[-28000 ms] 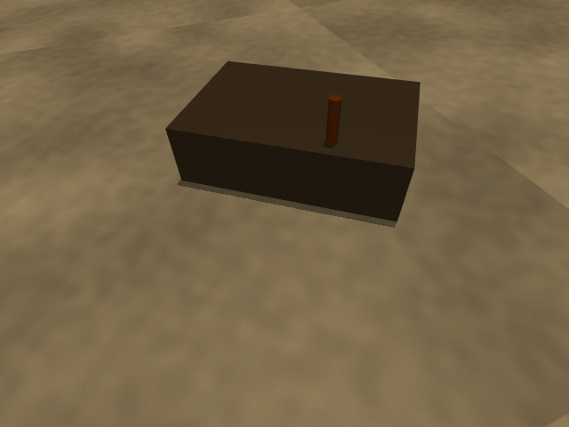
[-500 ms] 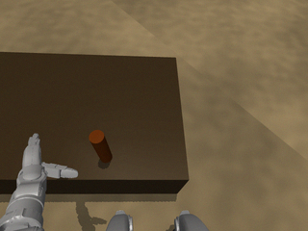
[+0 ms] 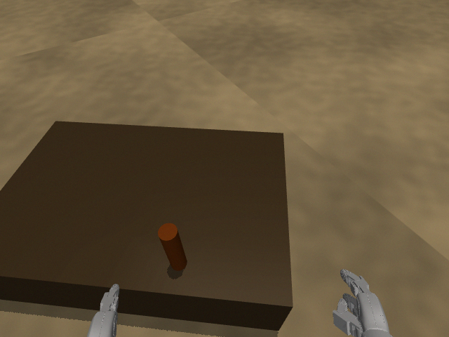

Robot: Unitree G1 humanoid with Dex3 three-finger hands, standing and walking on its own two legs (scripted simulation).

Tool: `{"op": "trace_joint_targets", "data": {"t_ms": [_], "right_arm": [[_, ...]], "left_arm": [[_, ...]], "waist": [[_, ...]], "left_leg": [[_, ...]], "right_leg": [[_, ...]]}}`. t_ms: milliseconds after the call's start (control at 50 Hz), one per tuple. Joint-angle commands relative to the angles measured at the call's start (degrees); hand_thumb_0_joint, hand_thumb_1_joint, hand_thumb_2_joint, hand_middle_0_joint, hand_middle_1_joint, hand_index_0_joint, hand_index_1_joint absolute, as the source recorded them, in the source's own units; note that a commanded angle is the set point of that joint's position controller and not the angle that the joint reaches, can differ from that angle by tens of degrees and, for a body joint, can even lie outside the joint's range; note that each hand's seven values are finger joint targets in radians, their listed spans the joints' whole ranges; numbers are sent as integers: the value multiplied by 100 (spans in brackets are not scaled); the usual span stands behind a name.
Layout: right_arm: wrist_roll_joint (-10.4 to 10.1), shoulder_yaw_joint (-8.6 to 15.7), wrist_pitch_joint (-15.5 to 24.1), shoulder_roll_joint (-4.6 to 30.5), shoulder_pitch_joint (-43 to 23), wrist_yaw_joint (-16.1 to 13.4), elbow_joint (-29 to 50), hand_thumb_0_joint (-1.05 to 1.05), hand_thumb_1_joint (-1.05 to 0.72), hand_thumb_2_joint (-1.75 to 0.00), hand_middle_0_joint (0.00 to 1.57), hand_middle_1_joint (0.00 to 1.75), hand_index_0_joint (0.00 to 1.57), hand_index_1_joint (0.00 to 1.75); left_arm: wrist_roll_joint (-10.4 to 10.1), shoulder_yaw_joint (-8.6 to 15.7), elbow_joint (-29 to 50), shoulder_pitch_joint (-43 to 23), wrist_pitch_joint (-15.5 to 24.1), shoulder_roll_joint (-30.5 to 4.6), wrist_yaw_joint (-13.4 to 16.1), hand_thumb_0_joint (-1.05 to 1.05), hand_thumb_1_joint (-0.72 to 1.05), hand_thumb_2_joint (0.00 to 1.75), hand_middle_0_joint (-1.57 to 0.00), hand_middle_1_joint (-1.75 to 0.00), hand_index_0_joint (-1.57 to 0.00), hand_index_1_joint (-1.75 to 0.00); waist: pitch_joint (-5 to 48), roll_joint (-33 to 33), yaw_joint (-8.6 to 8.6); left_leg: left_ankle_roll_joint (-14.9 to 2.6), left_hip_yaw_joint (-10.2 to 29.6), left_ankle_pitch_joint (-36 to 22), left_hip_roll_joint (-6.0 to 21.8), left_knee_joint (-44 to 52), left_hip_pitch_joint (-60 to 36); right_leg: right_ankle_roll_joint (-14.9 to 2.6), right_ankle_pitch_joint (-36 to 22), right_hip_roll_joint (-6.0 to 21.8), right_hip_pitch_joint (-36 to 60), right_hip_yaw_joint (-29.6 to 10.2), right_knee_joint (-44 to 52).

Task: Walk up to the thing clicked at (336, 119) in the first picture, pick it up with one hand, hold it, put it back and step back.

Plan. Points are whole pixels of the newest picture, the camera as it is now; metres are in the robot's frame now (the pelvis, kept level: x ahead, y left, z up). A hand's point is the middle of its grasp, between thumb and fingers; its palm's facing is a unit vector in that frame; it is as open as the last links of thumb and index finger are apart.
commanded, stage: home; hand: left
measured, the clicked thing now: (173, 248) +0.43 +0.19 -0.30
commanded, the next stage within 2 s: stand in 1.92 s
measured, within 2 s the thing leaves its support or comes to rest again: neither
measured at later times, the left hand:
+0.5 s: hand out of the picture +0.13 +0.21 -0.10, palm faces -0.04 -0.94 -0.34, open 17.6 cm
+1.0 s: hand out of the picture +0.01 +0.25 -0.11, palm faces -0.02 -0.93 -0.38, open 17.7 cm
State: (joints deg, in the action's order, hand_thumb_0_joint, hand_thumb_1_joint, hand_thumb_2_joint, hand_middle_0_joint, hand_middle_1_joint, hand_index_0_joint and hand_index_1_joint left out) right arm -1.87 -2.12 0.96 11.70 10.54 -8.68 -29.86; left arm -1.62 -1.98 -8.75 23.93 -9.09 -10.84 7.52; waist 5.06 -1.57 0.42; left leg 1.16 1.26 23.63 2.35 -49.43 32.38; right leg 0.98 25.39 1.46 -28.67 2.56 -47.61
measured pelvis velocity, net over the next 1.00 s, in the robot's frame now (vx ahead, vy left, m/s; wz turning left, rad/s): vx -0.03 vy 0.00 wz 0.01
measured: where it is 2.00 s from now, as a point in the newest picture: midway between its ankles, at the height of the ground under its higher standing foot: outside the picture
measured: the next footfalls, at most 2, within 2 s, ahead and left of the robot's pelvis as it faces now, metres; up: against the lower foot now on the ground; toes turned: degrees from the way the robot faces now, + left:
none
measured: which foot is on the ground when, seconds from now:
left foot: down 0.00-1.00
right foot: down 0.00-1.00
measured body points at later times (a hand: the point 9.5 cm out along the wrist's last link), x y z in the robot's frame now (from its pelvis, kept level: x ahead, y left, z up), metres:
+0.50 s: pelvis -0.01 +0.00 +0.01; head -0.01 -0.01 +0.46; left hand +0.13 +0.26 -0.08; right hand +0.11 -0.27 -0.10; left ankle +0.01 +0.13 -0.70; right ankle -0.01 -0.13 -0.70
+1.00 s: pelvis -0.03 +0.00 +0.04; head -0.05 -0.01 +0.49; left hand +0.01 +0.30 -0.09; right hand +0.04 -0.28 -0.10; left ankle +0.01 +0.13 -0.70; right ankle -0.01 -0.13 -0.70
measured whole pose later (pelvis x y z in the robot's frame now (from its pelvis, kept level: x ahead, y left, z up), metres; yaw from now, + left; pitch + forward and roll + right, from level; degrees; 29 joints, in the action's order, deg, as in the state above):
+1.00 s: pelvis -0.03 +0.00 +0.04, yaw +1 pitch -5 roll +0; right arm 1.6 0.2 -1.7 18.6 11.9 -0.4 -59.6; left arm 2.1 -1.1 -61.1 13.2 -0.4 -18.8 1.2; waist -1.6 -1.8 0.5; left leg 0.8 0.5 9.8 0.8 -24.7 10.4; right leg 1.4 12.7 2.6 -7.7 2.6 -25.0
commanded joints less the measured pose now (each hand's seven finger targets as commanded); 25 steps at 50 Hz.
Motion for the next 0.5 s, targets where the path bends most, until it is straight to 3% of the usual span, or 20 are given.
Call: {"op": "trace_joint_targets", "data": {"t_ms": [0,60,140,160,200,280,300,320,340,360,400,460,480], "right_arm": [[71,313,384,635,-35,-119,754,0,-90,-90,20,30,20,30],[101,305,477,637,-62,-111,791,0,-90,-90,20,30,20,30],[86,317,547,661,-117,-72,854,0,-90,-90,20,30,20,30],[82,313,569,659,-149,-62,884,0,-90,-90,20,30,20,30],[84,321,598,654,-113,-50,875,0,-90,-90,20,30,20,30],[84,361,637,690,-59,-29,882,0,-90,-90,20,30,20,30],[682,577,297,1275,-173,290,-375,0,-90,-90,20,30,20,30],[697,637,164,1294,-56,409,-500,0,-90,-90,20,30,20,30],[684,665,105,1315,-112,480,-516,0,-90,-90,20,30,20,30],[627,670,91,1342,-49,545,-583,0,-90,-90,20,30,20,30],[525,642,104,1333,-30,665,-709,0,-90,-90,20,30,20,30],[482,626,89,1295,-111,734,-1021,0,-90,-90,20,30,20,30],[484,621,70,1311,-60,739,-1118,0,-90,-90,20,30,20,30]], "left_arm": [[62,486,1373,-740,241,-777,99,0,-57,5,-5,-5,-5,-5],[68,330,1242,-495,167,-575,81,0,-59,3,-5,-5,-4,-5],[67,396,1281,-213,101,-627,95,0,-57,5,-5,-5,-5,-5],[73,275,1260,-249,92,-511,87,0,-59,3,-4,-5,-4,-5],[81,439,1222,-75,85,-629,113,0,-57,4,-5,-5,-5,-5],[103,462,1338,-101,94,-658,107,0,-58,4,-5,-5,-5,-5],[617,702,-606,-772,494,-1313,-147,0,-61,1,-4,-4,-4,-4],[671,748,-921,-654,680,-1493,-293,0,-61,2,-4,-4,-4,-4],[632,671,-1106,-654,825,-1471,-393,0,-61,1,-4,-4,-4,-4],[585,615,-1320,-663,916,-1547,-437,0,-61,1,-4,-4,-4,-4],[486,510,-1702,-964,1011,-1477,-503,0,-60,3,-4,-4,-4,-4],[421,463,-2339,-1090,1079,-1573,-487,0,-61,2,-4,-4,-4,-4],[407,467,-2504,-1210,1076,-1601,-481,0,-60,3,-4,-5,-4,-5]], "waist": [[602,11,-264],[586,39,-249],[599,16,-93],[411,160,-157],[468,156,-77],[625,87,-117],[74,260,20],[372,413,-49],[381,323,-46],[316,252,-28],[167,149,-32],[-69,246,-13],[-179,149,-44]], "left_leg": [[-170,-311,-1318,-189,567,-708],[-166,-265,-1222,-197,586,-660],[-146,-248,-1076,-215,645,-587],[-154,-244,-918,-208,672,-523],[-164,-264,-946,-217,617,-444],[-161,-241,-1043,-184,592,-508],[-126,67,-1196,-15,923,-703],[-236,71,-1001,32,933,-1108],[-287,105,-1133,7,951,-1153],[-338,178,-1054,30,1077,-1222],[-351,228,-1187,64,1354,-1422],[-248,255,-1788,77,1539,-1600],[-245,252,-1760,101,1689,-1594]], "right_leg": [[-50,-1621,-132,151,2,797],[-70,-1480,-133,148,29,803],[-106,-1235,-148,175,76,853],[-95,-1089,-158,80,87,881],[-89,-1119,-145,150,72,877],[-107,-1204,-179,101,78,758],[-345,-1080,291,631,-322,1074],[-415,-999,395,623,-563,1179],[-434,-1252,382,703,-522,1235],[-433,-1155,398,798,-510,1251],[-376,-1354,418,798,-508,1301],[-284,-2094,453,1065,-505,1544],[-256,-1893,425,1109,-478,1580]]}}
